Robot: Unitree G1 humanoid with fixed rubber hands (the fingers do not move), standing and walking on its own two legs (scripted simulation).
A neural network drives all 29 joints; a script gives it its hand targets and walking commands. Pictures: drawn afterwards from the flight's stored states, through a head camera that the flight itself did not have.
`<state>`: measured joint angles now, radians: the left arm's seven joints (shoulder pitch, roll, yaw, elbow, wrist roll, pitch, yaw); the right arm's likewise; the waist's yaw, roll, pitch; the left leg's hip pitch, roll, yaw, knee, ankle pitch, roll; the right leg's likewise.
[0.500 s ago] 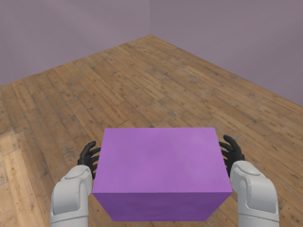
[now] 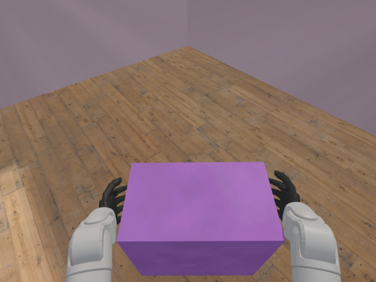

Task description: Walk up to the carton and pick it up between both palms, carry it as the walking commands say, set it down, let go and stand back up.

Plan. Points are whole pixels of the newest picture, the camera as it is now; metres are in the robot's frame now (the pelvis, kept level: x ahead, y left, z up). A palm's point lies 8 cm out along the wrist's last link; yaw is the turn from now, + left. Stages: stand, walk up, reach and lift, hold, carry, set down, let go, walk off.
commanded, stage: carry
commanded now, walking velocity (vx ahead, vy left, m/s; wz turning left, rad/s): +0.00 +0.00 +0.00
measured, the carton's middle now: (197, 223) +0.27 +0.00 -0.02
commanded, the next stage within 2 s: hold in 0.46 s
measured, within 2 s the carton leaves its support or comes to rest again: neither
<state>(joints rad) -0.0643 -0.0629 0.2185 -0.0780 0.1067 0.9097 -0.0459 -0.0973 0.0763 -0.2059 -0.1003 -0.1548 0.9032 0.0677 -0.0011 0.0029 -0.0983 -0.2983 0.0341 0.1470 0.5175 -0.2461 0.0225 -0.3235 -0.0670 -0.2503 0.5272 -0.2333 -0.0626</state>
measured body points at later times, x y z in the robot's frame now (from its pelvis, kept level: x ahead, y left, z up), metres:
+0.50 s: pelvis +0.00 +0.01 +0.00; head -0.02 +0.00 +0.45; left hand +0.27 +0.19 +0.03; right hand +0.28 -0.18 +0.04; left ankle +0.02 +0.10 -0.73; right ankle +0.04 -0.08 -0.73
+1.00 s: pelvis -0.03 -0.01 +0.00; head -0.07 -0.01 +0.45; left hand +0.28 +0.17 +0.04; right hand +0.28 -0.20 +0.05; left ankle +0.02 +0.10 -0.73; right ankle +0.04 -0.09 -0.73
